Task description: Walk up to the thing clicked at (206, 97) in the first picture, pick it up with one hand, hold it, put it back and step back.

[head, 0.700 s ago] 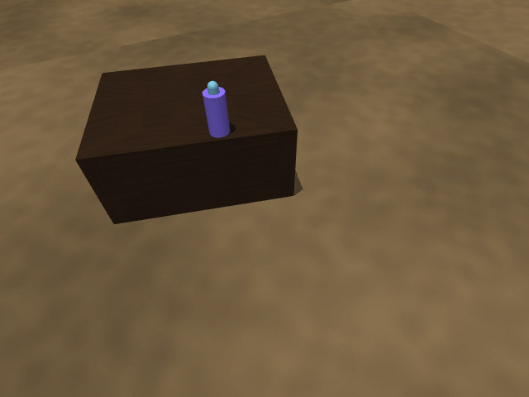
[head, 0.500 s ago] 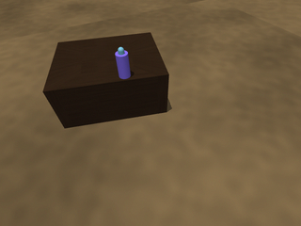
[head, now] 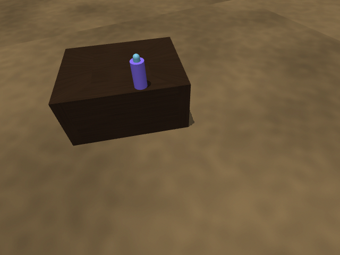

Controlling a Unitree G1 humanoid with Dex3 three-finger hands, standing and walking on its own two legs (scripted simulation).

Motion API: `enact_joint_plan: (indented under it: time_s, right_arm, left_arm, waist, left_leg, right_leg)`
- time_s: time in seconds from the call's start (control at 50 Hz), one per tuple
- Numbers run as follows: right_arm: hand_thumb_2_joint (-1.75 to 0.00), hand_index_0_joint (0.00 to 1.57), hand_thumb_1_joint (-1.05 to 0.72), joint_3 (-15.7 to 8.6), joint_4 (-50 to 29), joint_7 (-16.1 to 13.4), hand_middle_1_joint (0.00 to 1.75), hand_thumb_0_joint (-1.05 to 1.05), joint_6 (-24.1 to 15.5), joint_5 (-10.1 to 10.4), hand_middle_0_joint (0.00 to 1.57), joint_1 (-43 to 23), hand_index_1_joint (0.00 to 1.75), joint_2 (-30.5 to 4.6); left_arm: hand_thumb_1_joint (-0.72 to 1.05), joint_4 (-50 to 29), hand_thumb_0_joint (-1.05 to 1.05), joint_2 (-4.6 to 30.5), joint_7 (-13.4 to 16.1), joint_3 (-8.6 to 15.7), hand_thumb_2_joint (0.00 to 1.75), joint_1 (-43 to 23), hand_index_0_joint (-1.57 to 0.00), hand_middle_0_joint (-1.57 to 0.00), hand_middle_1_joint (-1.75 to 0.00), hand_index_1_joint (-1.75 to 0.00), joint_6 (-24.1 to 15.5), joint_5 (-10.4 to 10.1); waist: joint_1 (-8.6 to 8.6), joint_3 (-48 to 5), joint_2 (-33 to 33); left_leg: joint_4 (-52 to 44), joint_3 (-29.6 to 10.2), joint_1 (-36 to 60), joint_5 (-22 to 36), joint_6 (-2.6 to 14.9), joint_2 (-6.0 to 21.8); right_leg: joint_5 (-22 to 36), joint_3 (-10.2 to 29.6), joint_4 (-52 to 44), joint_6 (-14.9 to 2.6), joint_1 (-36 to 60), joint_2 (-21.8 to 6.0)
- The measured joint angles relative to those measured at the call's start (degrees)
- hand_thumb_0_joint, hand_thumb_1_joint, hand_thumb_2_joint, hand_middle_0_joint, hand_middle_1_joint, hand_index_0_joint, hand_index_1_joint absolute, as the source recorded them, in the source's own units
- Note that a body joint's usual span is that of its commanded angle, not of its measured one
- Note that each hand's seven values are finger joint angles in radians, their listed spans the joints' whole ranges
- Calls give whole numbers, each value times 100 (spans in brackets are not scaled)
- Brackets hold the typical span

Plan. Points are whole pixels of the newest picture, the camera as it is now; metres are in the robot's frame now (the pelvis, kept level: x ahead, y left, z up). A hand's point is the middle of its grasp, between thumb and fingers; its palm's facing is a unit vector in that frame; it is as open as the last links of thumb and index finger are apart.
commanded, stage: stand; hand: left
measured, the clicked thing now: (138, 70) +1.22 +0.24 -0.25
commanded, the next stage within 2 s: walk up in 0.42 s
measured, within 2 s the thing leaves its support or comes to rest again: neither
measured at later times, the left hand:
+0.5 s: hand out of the picture +0.07 +0.26 -0.15, palm faces +0.01 -0.94 -0.34, open 7.4 cm
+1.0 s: hand (56, 249) +0.19 +0.35 -0.16, palm faces +0.01 -0.94 -0.33, open 7.4 cm
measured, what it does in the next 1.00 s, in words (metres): walks ahead: left foot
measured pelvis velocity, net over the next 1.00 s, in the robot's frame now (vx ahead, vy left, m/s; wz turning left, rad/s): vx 0.15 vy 0.07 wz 0.05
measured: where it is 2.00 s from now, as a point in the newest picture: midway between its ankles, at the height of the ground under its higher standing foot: (174, 197)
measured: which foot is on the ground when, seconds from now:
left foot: down 0.00-0.52, up 0.54-0.72, down 0.74-1.00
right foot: down 0.00-0.76, up 0.78-1.00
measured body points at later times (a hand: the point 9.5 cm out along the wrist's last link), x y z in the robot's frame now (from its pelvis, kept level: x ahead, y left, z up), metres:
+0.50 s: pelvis +0.00 +0.00 +0.00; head +0.00 +0.00 +0.45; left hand +0.07 +0.31 -0.13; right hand +0.07 -0.30 -0.14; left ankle -0.01 +0.13 -0.74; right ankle -0.01 -0.11 -0.74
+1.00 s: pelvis +0.15 +0.07 -0.01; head +0.15 +0.09 +0.44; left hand +0.19 +0.40 -0.14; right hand +0.21 -0.25 -0.10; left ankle +0.13 +0.17 -0.75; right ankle +0.23 -0.08 -0.70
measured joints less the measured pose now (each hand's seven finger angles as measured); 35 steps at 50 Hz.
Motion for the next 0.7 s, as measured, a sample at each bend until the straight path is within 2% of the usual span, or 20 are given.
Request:
enact_joint_plan:
  time_s: [0.42, 0.48, 0.52, 0.56, 0.6, 0.66, 0.7]
  right_arm:
    - [-90, 20, -91, -4, 14, 13, 30, 0, -4, -13, 20, 54, 30, -11]
    - [-90, 20, -90, -176, -171, 162, 30, 0, -52, -94, 20, 280, 30, -30]
    - [-90, 20, -90, -270, -301, 239, 30, 0, -54, -136, 20, 448, 30, -101]
    - [-90, 20, -90, -353, -365, 258, 30, 0, -31, -162, 20, 532, 30, -174]
    - [-90, 20, -90, -419, -400, 285, 30, 1, -18, -169, 20, 581, 30, -276]
    - [-90, 20, -91, -498, -511, 375, 30, 1, -59, -159, 20, 646, 30, -377]
    - [-90, 20, -91, -537, -612, 423, 30, 1, -108, -162, 20, 657, 30, -411]
  left_arm:
    - [90, -6, 1, 20, -12, -1, 90, 37, -21, -20, -30, -30, 7, 8]
    - [90, -214, 1, 61, -192, 182, 90, 188, -21, -20, -30, -30, -35, 92]
    - [90, -401, 1, 116, -273, 285, 90, 331, -21, -20, -30, -30, -105, 129]
    - [90, -566, 1, 185, -302, 364, 90, 436, -21, -20, -30, -30, -202, 165]
    - [90, -676, 1, 208, -305, 420, 90, 554, -21, -20, -30, -30, -243, 185]
    - [90, -768, 1, 323, -323, 457, 90, 801, -21, -20, -30, -30, -215, 204]
    - [90, -810, 1, 446, -343, 476, 90, 949, -21, -20, -30, -30, -180, 205]
  waist:
    - [-3, -19, -14]
    - [6, -108, -25]
    - [39, -185, 3]
    - [87, -153, 2]
    - [159, -78, 72]
    - [229, -27, 68]
    - [260, 2, 0]
  left_leg:
    - [-39, -6, -19, 38, -2, -2]
    - [525, -62, -249, -764, 230, -40]
    - [985, -114, -473, -1167, 353, -39]
    - [1771, -69, -841, -1348, 352, -43]
    - [2415, -85, -1195, -1416, 322, 2]
    - [2404, 18, -1483, -1451, 251, 149]
    - [2039, 73, -1544, -1178, 212, 233]
  right_leg:
    - [35, -6, -38, 0, -16, -2]
    - [-812, -41, 525, -113, -226, -10]
    - [-1039, -78, 791, -198, -349, 12]
    - [-523, -162, 742, -212, -324, -20]
    - [-533, -248, 644, -174, -165, -19]
    - [-649, -320, 433, -114, 140, -78]
    - [-762, -346, 431, -33, 281, -151]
